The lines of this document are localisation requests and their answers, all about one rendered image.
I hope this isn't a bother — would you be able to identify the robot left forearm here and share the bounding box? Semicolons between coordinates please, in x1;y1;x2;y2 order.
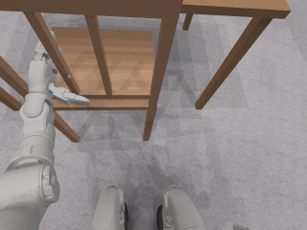
0;92;56;176

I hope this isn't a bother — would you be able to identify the left robot thigh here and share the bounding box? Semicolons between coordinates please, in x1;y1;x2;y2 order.
89;188;125;230

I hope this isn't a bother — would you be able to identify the left robot hand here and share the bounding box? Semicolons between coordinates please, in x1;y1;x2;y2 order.
28;31;90;105

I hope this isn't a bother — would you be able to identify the right robot thigh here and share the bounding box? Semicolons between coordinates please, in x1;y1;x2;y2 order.
162;189;208;230

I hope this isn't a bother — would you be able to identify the robot thigh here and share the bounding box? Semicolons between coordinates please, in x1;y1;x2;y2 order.
89;188;125;230
162;189;208;230

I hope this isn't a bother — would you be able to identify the chair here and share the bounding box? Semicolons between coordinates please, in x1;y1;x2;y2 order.
0;0;183;143

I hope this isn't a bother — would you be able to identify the table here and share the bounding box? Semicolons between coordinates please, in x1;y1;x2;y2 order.
0;0;291;111

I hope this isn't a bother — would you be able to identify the left robot upper arm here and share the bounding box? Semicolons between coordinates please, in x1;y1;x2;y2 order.
0;163;60;230

